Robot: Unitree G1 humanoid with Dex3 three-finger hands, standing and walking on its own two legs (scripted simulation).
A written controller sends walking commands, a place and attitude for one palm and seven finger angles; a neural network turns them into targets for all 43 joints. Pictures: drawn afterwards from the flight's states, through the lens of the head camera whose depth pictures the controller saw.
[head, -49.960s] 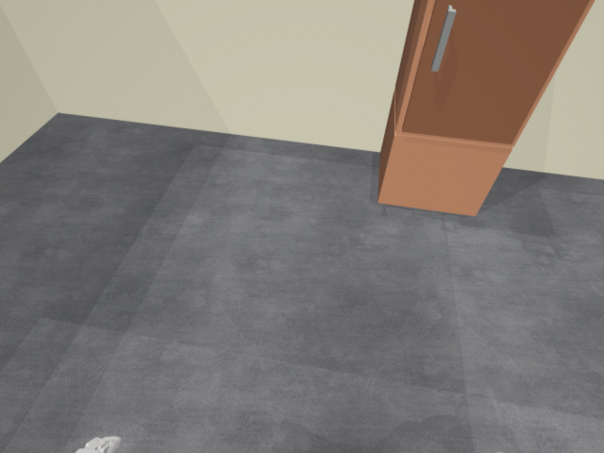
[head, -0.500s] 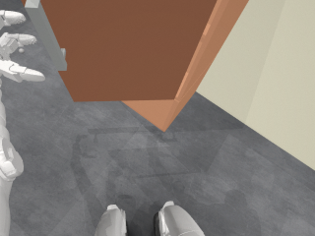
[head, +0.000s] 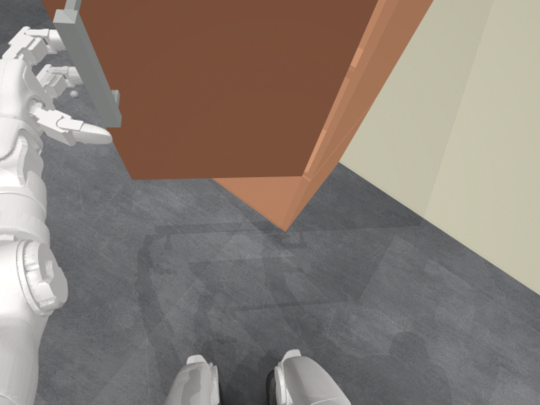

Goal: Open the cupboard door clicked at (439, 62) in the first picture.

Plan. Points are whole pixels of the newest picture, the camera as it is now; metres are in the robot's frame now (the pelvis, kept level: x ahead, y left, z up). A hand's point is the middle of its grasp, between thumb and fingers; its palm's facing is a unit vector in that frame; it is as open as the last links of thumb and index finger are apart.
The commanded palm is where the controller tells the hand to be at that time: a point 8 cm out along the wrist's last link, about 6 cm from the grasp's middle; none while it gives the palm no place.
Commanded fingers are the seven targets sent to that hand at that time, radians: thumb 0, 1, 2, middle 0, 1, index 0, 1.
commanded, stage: slide the fingers in behind the handle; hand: left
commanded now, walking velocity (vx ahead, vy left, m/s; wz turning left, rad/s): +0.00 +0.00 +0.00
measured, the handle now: (96, 66) +0.57 +0.20 +0.09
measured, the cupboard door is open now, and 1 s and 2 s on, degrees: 42 42 42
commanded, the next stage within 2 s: close the thumb around the handle in 0.98 s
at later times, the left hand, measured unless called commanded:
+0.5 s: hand (101, 97) +0.52 +0.19 +0.08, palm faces +0.00 -1.00 +0.01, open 13.9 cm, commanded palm +0.51 +0.22 +0.08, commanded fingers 0.00 -0.50 0.30 -0.30 -1.20 -0.30 -1.20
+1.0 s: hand (112, 94) +0.52 +0.17 +0.09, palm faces +0.01 -1.00 -0.01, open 13.9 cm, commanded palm +0.50 +0.22 +0.08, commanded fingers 0.00 -0.50 0.30 -0.30 -1.20 -0.30 -1.20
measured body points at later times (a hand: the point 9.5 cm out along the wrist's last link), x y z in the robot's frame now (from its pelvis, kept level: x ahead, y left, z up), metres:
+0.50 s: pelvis +0.00 +0.00 +0.00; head +0.13 +0.03 +0.43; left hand +0.52 +0.24 +0.09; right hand -0.01 -0.27 -0.10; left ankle +0.01 +0.08 -0.67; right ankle +0.01 -0.12 -0.67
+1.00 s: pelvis +0.00 -0.01 +0.00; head +0.13 +0.01 +0.43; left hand +0.52 +0.23 +0.09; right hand -0.01 -0.28 -0.11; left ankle +0.01 +0.08 -0.67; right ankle +0.01 -0.12 -0.67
